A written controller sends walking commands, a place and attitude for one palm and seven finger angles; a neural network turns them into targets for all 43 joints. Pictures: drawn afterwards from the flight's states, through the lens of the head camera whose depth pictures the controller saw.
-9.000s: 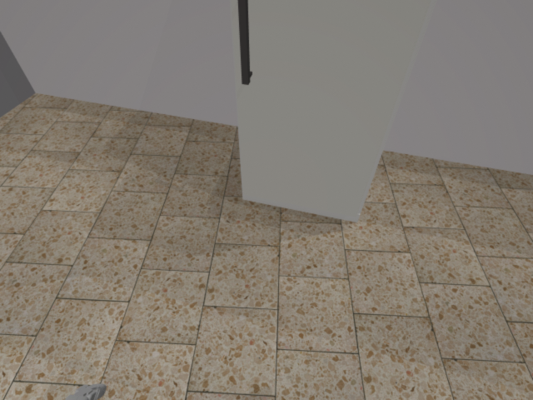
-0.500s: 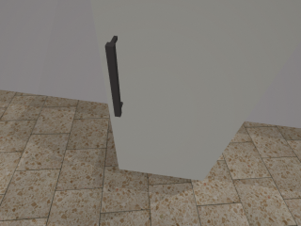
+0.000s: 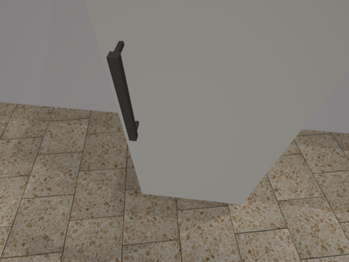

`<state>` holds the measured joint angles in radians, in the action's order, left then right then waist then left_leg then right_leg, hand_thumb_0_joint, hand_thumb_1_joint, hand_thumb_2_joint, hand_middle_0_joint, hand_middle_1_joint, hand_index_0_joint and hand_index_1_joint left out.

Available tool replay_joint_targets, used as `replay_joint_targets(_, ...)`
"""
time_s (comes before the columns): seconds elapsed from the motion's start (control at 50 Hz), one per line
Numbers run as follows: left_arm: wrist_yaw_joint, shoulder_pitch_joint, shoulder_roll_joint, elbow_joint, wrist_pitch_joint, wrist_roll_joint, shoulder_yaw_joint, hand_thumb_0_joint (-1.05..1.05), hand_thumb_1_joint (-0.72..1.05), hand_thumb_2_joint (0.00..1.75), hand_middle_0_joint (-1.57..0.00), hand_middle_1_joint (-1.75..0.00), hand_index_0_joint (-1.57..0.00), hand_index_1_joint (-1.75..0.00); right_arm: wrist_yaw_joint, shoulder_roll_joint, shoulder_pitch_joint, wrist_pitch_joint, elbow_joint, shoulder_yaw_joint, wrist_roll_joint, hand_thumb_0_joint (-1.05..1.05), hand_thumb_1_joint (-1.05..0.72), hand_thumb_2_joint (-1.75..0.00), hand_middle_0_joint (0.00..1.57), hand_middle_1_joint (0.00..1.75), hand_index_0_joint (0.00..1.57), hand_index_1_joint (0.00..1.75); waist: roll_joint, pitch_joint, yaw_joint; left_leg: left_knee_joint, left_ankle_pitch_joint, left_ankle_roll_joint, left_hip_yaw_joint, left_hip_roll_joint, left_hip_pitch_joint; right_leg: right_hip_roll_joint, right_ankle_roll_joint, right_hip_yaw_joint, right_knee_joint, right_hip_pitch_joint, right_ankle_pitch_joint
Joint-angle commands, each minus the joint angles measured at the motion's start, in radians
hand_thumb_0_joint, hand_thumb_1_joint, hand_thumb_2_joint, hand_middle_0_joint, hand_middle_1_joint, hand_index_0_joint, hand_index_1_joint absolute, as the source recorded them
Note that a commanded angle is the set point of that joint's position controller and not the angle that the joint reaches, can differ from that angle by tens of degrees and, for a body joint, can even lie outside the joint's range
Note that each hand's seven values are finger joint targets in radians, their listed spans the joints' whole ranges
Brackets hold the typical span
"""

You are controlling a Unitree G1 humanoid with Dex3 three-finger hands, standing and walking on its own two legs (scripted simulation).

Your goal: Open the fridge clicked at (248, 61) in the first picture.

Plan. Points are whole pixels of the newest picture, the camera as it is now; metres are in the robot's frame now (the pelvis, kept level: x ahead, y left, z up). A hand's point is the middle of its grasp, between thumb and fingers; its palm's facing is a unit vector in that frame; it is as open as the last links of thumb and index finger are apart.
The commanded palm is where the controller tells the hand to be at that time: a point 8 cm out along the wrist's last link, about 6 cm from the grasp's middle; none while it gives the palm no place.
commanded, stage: come to a stop and stand still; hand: left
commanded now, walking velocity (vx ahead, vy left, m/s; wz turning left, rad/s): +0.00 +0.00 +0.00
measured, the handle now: (127, 98) +0.47 +0.16 +0.09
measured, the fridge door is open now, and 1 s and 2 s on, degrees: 0 0 0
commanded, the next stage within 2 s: look again from close up in 1.62 s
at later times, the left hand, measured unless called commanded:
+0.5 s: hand out of the picture -0.02 +0.19 -0.16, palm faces +0.00 -0.97 -0.23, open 7.4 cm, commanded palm none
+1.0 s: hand out of the picture -0.05 +0.18 -0.17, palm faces +0.01 -0.98 -0.17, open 7.4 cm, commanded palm none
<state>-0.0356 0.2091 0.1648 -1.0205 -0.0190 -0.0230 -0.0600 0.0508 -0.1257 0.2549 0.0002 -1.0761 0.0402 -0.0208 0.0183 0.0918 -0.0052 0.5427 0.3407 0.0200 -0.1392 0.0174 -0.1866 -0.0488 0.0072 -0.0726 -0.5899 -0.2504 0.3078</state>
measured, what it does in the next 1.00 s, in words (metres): shifts its weight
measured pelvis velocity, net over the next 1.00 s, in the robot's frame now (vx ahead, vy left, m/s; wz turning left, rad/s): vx -0.05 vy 0.01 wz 0.00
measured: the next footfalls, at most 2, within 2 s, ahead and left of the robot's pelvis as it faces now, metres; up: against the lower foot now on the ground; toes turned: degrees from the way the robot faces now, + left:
none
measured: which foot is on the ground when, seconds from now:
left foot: down 0.00-1.00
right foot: down 0.00-1.00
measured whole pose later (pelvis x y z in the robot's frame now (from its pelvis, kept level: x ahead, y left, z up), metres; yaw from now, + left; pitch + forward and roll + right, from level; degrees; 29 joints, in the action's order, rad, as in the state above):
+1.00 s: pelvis -0.05 +0.01 +0.01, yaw +0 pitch -1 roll +0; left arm -0.02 0.31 0.14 -1.08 0.01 -0.02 0.01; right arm 0.01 -0.13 0.34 0.01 -1.10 -0.01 -0.02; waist 0.00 0.02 0.01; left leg 0.47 0.22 0.04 -0.10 -0.01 -0.23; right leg -0.03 0.00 -0.04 -0.48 -0.27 0.19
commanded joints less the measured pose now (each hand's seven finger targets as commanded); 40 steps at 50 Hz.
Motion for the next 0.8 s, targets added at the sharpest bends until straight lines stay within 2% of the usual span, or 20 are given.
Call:
replay_joint_targets(0.0,-0.009,0.13,0.089,0.017,0.025,-0.004,-0.004,0.0,0.9,0.9,-0.2,-0.3,-0.2,-0.3,-0.003,-0.086,0.069,0.002,0.047,0.025,0.007,0.0,-0.9,-0.9,0.2,0.3,0.2,0.3,0.093,-0.164,-0.001,0.027,-0.395,0.002,0.067,0.096,-0.004,-0.156,0.056,0.136,0.07,0.117,-0.665)
replay_joint_targets(0.02,-0.008,0.118,0.101,0.019,0.026,-0.002,0.0,0.0,0.9,0.9,-0.2,-0.3,-0.2,-0.3,-0.007,-0.072,0.069,-0.004,0.047,0.021,0.01,0.0,-0.9,-0.9,0.2,0.3,0.2,0.3,0.145,-0.157,0.003,0.036,-0.235,-0.014,0.056,0.064,-0.025,-0.194,0.089,0.162,0.095,0.105,-0.695)
replay_joint_targets(0.04,-0.045,0.148,0.15,0.019,0.037,-0.004,0.002,0.0,0.9,0.9,-0.2,-0.3,-0.2,-0.3,-0.014,-0.148,-0.013,0.017,0.114,0.032,0.023,0.0,-0.9,-0.9,0.2,0.3,0.2,0.3,0.138,-0.186,-0.002,0.075,-0.15,-0.046,0.01,0.055,-0.06,-0.174,0.056,0.221,0.065,0.168,-1.172)
replay_joint_targets(0.06,-0.041,0.151,0.187,0.075,0.047,-0.001,-0.005,0.0,0.9,0.9,-0.2,-0.3,-0.2,-0.3,-0.027,-0.098,0.005,0.01,0.149,0.023,0.022,0.0,-0.9,-0.9,0.2,0.3,0.2,0.3,0.167,-0.232,-0.006,0.119,0.042,-0.019,0.057,0.028,-0.165,-0.216,0.091,0.236,0.037,0.268,-1.136)
replay_joint_targets(0.08,-0.038,0.137,0.172,0.071,0.057,0.0,-0.008,0.0,0.9,0.9,-0.2,-0.3,-0.2,-0.3,-0.033,-0.074,-0.013,0.012,0.158,0.014,0.02,0.0,-0.9,-0.9,0.2,0.3,0.2,0.3,0.064,-0.273,-0.007,0.074,0.055,-0.012,0.064,0.02,-0.169,-0.239,0.127,0.238,0.016,0.312,-1.161)
replay_joint_targets(0.1,-0.034,0.134,0.173,0.083,0.058,0.002,0.003,0.0,0.9,0.9,-0.2,-0.3,-0.2,-0.3,-0.032,-0.074,-0.013,0.009,0.162,0.013,0.02,0.0,-0.9,-0.9,0.2,0.3,0.2,0.3,0.051,-0.248,0.003,0.032,0.019,-0.01,0.072,0.013,-0.12,-0.213,0.124,0.213,0.02,0.254,-1.046)
replay_joint_targets(0.12,-0.032,0.102,0.157,0.085,0.057,0.006,0.013,0.0,0.9,0.9,-0.2,-0.3,-0.2,-0.3,-0.03,-0.08,0.014,0.004,0.152,0.011,0.02,0.0,-0.9,-0.9,0.2,0.3,0.2,0.3,0.059,-0.216,0.029,-0.02,-0.044,-0.007,0.081,0.017,-0.051,-0.184,0.106,0.194,0.045,0.165,-0.853)
replay_joint_targets(0.14,-0.029,0.07,0.143,0.097,0.051,0.008,0.021,0.0,0.9,0.9,-0.2,-0.3,-0.2,-0.3,-0.029,-0.096,0.034,0.002,0.147,0.01,0.017,0.0,-0.9,-0.9,0.2,0.3,0.2,0.3,0.034,-0.172,0.042,-0.053,-0.114,0.001,0.1,0.045,0.004,-0.15,0.083,0.17,0.075,0.067,-0.613)
replay_joint_targets(0.16,-0.024,0.047,0.128,0.104,0.04,0.007,0.028,0.0,0.9,0.9,-0.2,-0.3,-0.2,-0.3,-0.031,-0.112,0.028,0.004,0.147,0.01,0.012,0.0,-0.9,-0.9,0.2,0.3,0.2,0.3,-0.05,-0.107,0.039,-0.075,-0.187,0.01,0.128,0.08,0.015,-0.105,0.059,0.142,0.094,-0.018,-0.381)
replay_joint_targets(0.18,-0.02,0.048,0.118,0.1,0.037,0.004,0.032,0.0,0.9,0.9,-0.2,-0.3,-0.2,-0.3,-0.032,-0.126,0.024,0.011,0.147,0.007,0.004,0.0,-0.9,-0.9,0.2,0.3,0.2,0.3,-0.111,-0.062,0.028,-0.102,-0.273,0.028,0.164,0.118,-0.015,-0.062,0.04,0.114,0.097,-0.033,-0.254)
replay_joint_targets(0.2,-0.016,0.055,0.113,0.099,0.031,0.005,0.037,0.0,0.9,0.9,-0.2,-0.3,-0.2,-0.3,-0.031,-0.141,0.005,0.01,0.158,0.002,0.003,0.0,-0.9,-0.9,0.2,0.3,0.2,0.3,-0.108,-0.024,0.015,-0.133,-0.226,0.038,0.186,0.131,-0.066,-0.039,0.031,0.101,0.118,-0.03,-0.139)
replay_joint_targets(0.22,-0.012,0.059,0.109,0.097,0.027,0.005,0.04,0.0,0.9,0.9,-0.2,-0.3,-0.2,-0.3,-0.032,-0.149,-0.01,0.009,0.169,-0.001,0.003,0.0,-0.9,-0.9,0.2,0.3,0.2,0.3,-0.065,0.001,0.01,-0.164,-0.115,0.038,0.193,0.127,-0.102,-0.03,0.028,0.102,0.145,-0.031,-0.052)
replay_joint_targets(0.24,-0.008,0.06,0.108,0.097,0.026,0.004,0.043,0.0,0.9,0.9,-0.2,-0.3,-0.2,-0.3,-0.034,-0.157,-0.013,0.008,0.177,-0.003,0.002,0.0,-0.9,-0.9,0.2,0.3,0.2,0.3,-0.034,0.024,0.01,-0.19,-0.007,0.035,0.196,0.114,-0.127,-0.028,0.028,0.116,0.175,-0.043,0.021)
replay_joint_targets(0.26,-0.005,0.061,0.113,0.095,0.026,0.003,0.046,0.0,0.9,0.9,-0.2,-0.3,-0.2,-0.3,-0.036,-0.165,-0.012,0.007,0.178,-0.003,-0.001,0.0,-0.9,-0.9,0.2,0.3,0.2,0.3,-0.037,0.039,0.014,-0.21,0.08,0.03,0.192,0.1,-0.136,-0.032,0.031,0.127,0.197,-0.063,0.079)
replay_joint_targets(0.3,0.0,0.071,0.125,0.097,0.03,0.003,0.045,0.0,0.9,0.9,-0.2,-0.3,-0.2,-0.3,-0.039,-0.165,0.005,0.008,0.175,-0.006,-0.003,0.0,-0.9,-0.9,0.2,0.3,0.2,0.3,-0.051,0.017,0.014,-0.22,0.105,0.026,0.184,0.087,-0.125,-0.036,0.032,0.139,0.22,-0.061,0.111)
replay_joint_targets(0.36,0.003,0.079,0.134,0.096,0.029,0.003,0.043,0.0,0.9,0.9,-0.2,-0.3,-0.2,-0.3,-0.043,-0.17,0.033,0.005,0.163,-0.01,-0.006,0.0,-0.9,-0.9,0.2,0.3,0.2,0.3,0.0,0.008,0.016,-0.215,0.132,0.023,0.172,0.074,-0.129,-0.041,0.029,0.15,0.248,-0.08,0.191)
replay_joint_targets(0.46,0.006,0.094,0.136,0.084,0.033,0.005,0.041,0.0,0.9,0.9,-0.2,-0.3,-0.2,-0.3,-0.044,-0.164,0.068,0.007,0.135,-0.016,-0.007,0.0,-0.9,-0.9,0.2,0.3,0.2,0.3,0.018,-0.002,0.018,-0.208,0.113,0.023,0.169,0.066,-0.125,-0.051,0.033,0.164,0.266,-0.095,0.225)
replay_joint_targets(0.62,0.007,0.115,0.126,0.035,0.038,0.009,0.045,0.0,0.9,0.9,-0.2,-0.3,-0.2,-0.3,-0.039,-0.156,0.105,0.019,0.067,-0.025,-0.002,0.0,-0.9,-0.9,0.2,0.3,0.2,0.3,-0.02,-0.016,0.008,-0.235,0.108,0.023,0.189,0.079,-0.151,-0.053,0.039,0.155,0.241,-0.039,0.161)
replay_joint_targets(0.7,0.006,0.131,0.112,0.008,0.041,0.01,0.048,0.0,0.9,0.9,-0.2,-0.3,-0.2,-0.3,-0.036,-0.146,0.121,0.023,0.038,-0.026,0.001,0.0,-0.9,-0.9,0.2,0.3,0.2,0.3,-0.014,-0.023,0.005,-0.237,0.088,0.022,0.192,0.082,-0.155,-0.054,0.04,0.151,0.231,-0.015,0.122)
replay_joint_targets(0.78,0.004,0.138,0.104,-0.01,0.041,0.008,0.052,0.0,0.9,0.9,-0.2,-0.3,-0.2,-0.3,-0.035,-0.137,0.13,0.023,0.018,-0.027,0.003,0.0,-0.9,-0.9,0.2,0.3,0.2,0.3,-0.033,0.001,0.004,-0.254,0.117,0.023,0.204,0.089,-0.171,-0.05,0.039,0.142,0.225,-0.017,0.109)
